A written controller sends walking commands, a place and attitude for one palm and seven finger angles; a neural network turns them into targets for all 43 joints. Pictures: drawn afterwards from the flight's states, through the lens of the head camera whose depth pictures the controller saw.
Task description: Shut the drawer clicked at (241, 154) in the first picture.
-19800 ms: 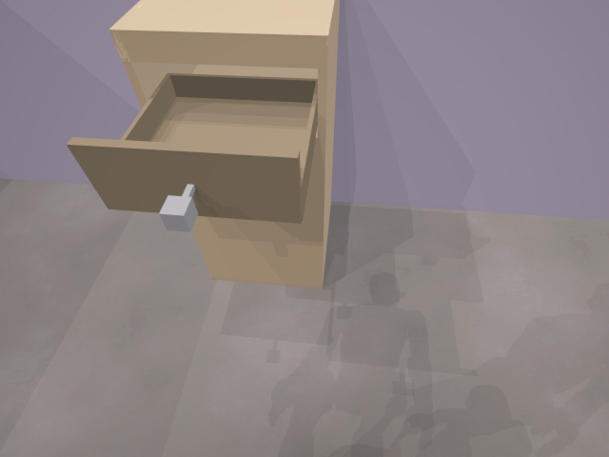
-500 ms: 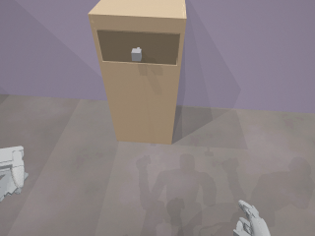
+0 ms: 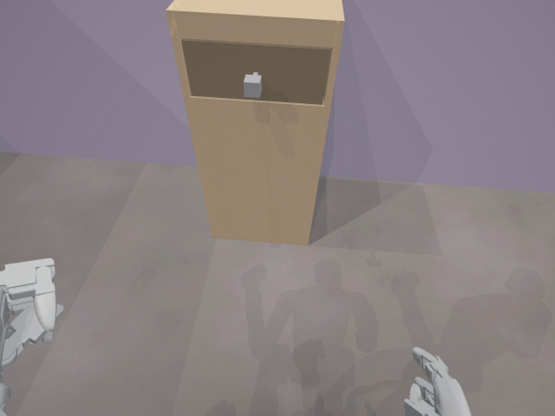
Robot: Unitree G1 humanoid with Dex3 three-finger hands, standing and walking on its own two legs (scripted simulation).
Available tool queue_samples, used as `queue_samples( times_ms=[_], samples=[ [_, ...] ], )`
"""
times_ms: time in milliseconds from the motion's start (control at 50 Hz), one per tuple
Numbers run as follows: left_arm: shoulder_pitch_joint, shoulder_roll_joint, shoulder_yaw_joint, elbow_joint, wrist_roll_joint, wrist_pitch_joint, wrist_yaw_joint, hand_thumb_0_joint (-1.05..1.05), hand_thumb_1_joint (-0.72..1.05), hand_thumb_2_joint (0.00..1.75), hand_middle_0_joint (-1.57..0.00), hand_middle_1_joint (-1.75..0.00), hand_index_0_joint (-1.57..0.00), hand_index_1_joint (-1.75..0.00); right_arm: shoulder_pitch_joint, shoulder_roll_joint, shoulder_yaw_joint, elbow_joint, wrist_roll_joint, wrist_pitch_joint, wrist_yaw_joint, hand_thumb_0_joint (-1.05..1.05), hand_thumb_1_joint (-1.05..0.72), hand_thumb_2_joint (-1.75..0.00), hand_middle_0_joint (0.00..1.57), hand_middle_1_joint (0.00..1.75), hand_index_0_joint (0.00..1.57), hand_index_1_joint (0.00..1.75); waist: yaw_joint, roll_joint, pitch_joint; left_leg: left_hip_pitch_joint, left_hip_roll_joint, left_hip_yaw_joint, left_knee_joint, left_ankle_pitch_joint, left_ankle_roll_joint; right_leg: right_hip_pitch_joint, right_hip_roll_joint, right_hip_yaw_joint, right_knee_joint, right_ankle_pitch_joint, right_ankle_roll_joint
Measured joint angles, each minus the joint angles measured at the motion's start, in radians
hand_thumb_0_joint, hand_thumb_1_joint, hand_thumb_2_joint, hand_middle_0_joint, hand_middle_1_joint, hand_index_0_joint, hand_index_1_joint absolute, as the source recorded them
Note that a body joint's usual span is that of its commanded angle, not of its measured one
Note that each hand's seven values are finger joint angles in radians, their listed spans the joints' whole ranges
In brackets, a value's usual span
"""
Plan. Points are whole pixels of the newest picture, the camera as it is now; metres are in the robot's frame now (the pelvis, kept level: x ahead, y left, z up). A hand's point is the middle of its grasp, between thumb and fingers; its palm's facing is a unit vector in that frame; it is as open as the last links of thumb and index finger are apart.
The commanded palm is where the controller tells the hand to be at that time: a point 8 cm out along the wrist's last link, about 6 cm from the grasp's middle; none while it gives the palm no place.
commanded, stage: let the arm hang, fingers relaxed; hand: left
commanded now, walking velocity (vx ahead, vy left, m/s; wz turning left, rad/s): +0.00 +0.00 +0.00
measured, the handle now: (253, 82) +0.90 +0.12 +0.02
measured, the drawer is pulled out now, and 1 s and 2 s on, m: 0.00 0.00 0.00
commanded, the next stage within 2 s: look to check the result in 1.20 s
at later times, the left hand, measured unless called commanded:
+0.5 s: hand out of the picture +0.01 +0.18 -0.18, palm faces +0.00 -0.97 -0.22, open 3.6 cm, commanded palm none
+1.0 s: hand out of the picture +0.05 +0.20 -0.16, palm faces +0.03 -0.95 -0.30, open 7.2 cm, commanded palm none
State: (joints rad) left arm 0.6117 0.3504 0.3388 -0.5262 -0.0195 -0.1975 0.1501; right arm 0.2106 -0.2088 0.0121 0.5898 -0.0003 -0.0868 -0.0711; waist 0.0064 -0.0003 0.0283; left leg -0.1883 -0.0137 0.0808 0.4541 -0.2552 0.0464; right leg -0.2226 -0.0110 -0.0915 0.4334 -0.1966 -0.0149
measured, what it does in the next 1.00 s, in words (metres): stands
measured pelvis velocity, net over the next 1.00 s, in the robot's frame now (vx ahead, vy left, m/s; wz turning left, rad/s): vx -0.01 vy -0.02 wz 0.02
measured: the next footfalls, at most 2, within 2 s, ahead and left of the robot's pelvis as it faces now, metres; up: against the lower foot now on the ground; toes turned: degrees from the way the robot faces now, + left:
none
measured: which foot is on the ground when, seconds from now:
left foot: down 0.00-1.00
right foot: down 0.00-1.00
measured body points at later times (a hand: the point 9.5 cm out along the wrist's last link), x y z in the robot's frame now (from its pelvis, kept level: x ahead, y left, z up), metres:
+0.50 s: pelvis -0.03 -0.02 +0.00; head +0.00 +0.00 +0.44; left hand +0.01 +0.23 -0.16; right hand +0.01 -0.28 -0.14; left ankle -0.01 +0.08 -0.74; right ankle +0.02 -0.11 -0.74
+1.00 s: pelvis -0.01 -0.02 +0.00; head -0.01 -0.04 +0.45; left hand +0.05 +0.25 -0.13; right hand +0.02 -0.27 -0.16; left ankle -0.01 +0.08 -0.74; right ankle +0.02 -0.11 -0.74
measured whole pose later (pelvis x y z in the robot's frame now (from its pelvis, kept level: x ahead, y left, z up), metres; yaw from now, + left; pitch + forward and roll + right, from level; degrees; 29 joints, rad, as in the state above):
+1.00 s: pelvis -0.01 -0.02 +0.00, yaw +1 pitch -2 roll +0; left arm 0.14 0.25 0.02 1.13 0.02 -0.01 0.01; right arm 0.21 -0.24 -0.01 1.12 -0.02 0.01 -0.01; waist -0.01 0.03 0.04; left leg -0.14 0.00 0.05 0.38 -0.20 0.02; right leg -0.17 0.00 -0.12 0.37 -0.16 -0.05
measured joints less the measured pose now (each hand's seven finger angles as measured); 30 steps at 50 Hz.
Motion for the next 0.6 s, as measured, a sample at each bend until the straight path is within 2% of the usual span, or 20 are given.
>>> queue_samples(
  times_ms=[100, 120, 140, 180, 240, 300, 360, 420, 500, 600],
  samples=[
    [0.011, 0.008, 0.001, -0.021, 0.001, -0.005, 0.002, 0.02, 0.89, 0.9, -1.4, -1.6, -1.41, -1.6, 0.006, -0.003, -0.006, -0.002, 0.0, -0.002, -0.003, 0.01, -0.9, -0.9, 0.21, 0.3, 0.2, 0.3, -0.002, -0.006, 0.001, -0.004, 0.002, -0.002, 0.005, 0.002, 0.0, -0.001, 0.001, -0.002, -0.002, 0.005, -0.001],
    [-0.015, 0.019, -0.02, 0.033, 0.009, -0.03, -0.009, 0.01, 0.89, 0.9, -1.4, -1.6, -1.41, -1.6, 0.003, -0.011, -0.014, 0.024, 0.005, -0.03, 0.016, 0.01, -0.9, -0.9, 0.21, 0.3, 0.2, 0.3, -0.001, 0.001, -0.006, -0.022, 0.001, -0.006, 0.02, -0.001, 0.0, -0.015, -0.001, -0.006, 0.01, 0.002, 0.0],
    [-0.07, 0.032, -0.06, 0.133, 0.02, -0.023, -0.037, 0.01, 0.9, 0.9, -1.4, -1.6, -1.41, -1.6, -0.006, -0.028, -0.022, 0.056, 0.009, -0.038, 0.039, 0.01, -0.9, -0.9, 0.21, 0.3, 0.2, 0.3, 0.006, 0.013, -0.014, -0.042, -0.003, -0.01, 0.041, -0.006, 0.002, -0.033, -0.007, -0.011, 0.032, -0.005, 0.0],
    [-0.186, 0.032, -0.145, 0.383, 0.038, 0.064, -0.09, 0.0, 0.9, 0.9, -1.39, -1.59, -1.4, -1.59, -0.036, -0.07, -0.025, 0.111, 0.008, -0.004, 0.072, 0.01, -0.9, -0.9, 0.21, 0.3, 0.2, 0.3, 0.011, 0.042, -0.026, -0.076, -0.012, -0.012, 0.079, -0.016, 0.009, -0.07, -0.02, -0.013, 0.081, -0.024, 0.002],
    [-0.303, -0.007, -0.232, 0.762, 0.056, 0.187, -0.128, 0.0, 0.9, 0.9, -1.34, -1.54, -1.35, -1.54, -0.078, -0.099, -0.024, 0.164, -0.005, 0.041, 0.086, 0.01, -0.9, -0.9, 0.21, 0.3, 0.2, 0.3, -0.007, 0.063, -0.02, -0.104, -0.024, 0.002, 0.114, -0.026, 0.018, -0.118, -0.035, 0.002, 0.152, -0.048, 0.005],
    [-0.348, -0.054, -0.294, 1.031, 0.065, 0.241, -0.145, 0.01, 0.91, 0.9, -1.26, -1.47, -1.27, -1.47, -0.077, -0.096, -0.019, 0.198, -0.014, 0.063, 0.086, 0.01, -0.9, -0.9, 0.21, 0.3, 0.2, 0.3, -0.026, 0.048, 0.011, -0.102, -0.022, 0.008, 0.119, -0.024, 0.014, -0.123, -0.033, 0.008, 0.167, -0.05, -0.002],
    [-0.356, -0.095, -0.337, 1.203, 0.062, 0.251, -0.151, 0.01, 0.91, 0.9, -1.17, -1.37, -1.17, -1.37, -0.044, -0.08, -0.012, 0.243, -0.017, 0.085, 0.084, 0.01, -0.9, -0.9, 0.21, 0.3, 0.2, 0.3, -0.033, 0.007, 0.039, -0.092, -0.017, 0.001, 0.104, -0.01, 0.003, -0.111, -0.028, 0.0, 0.152, -0.041, -0.015],
    [-0.354, -0.127, -0.36, 1.332, 0.065, 0.252, -0.141, 0.01, 0.91, 0.9, -1.06, -1.26, -1.07, -1.26, -0.002, -0.062, -0.007, 0.305, -0.02, 0.106, 0.081, 0.01, -0.9, -0.9, 0.21, 0.3, 0.2, 0.3, -0.026, -0.028, 0.057, -0.081, -0.009, -0.012, 0.082, 0.006, -0.006, -0.091, -0.018, -0.013, 0.119, -0.024, -0.023],
    [-0.351, -0.112, -0.337, 1.451, 0.047, 0.238, -0.134, 0.01, 0.91, 0.9, -0.91, -1.12, -0.91, -1.1, 0.051, -0.04, -0.008, 0.384, -0.02, 0.123, 0.075, 0.01, -0.9, -0.9, 0.2, 0.3, 0.2, 0.3, -0.009, -0.039, 0.065, -0.069, 0.004, -0.031, 0.051, 0.025, -0.018, -0.061, -0.002, -0.033, 0.059, 0.004, -0.033],
    [-0.345, -0.093, -0.328, 1.557, 0.043, 0.224, -0.141, 0.01, 0.91, 0.9, -0.72, -0.9, -0.72, -0.89, 0.083, -0.034, -0.019, 0.452, -0.017, 0.127, 0.067, 0.01, -0.9, -0.9, 0.2, 0.3, 0.2, 0.3, -0.003, -0.009, 0.055, -0.046, 0.011, -0.04, 0.02, 0.037, -0.023, -0.027, 0.009, -0.042, 0.007, 0.025, -0.038]
  ],
)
